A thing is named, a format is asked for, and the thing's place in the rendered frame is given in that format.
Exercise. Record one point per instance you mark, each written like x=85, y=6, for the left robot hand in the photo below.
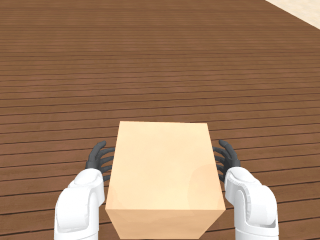
x=94, y=161

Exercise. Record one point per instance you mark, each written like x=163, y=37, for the right robot hand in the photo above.
x=230, y=159

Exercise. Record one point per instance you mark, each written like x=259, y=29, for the robot right forearm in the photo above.
x=255, y=206

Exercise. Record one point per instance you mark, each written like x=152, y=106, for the carton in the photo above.
x=164, y=182

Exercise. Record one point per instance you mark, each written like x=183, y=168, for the robot left forearm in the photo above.
x=77, y=208

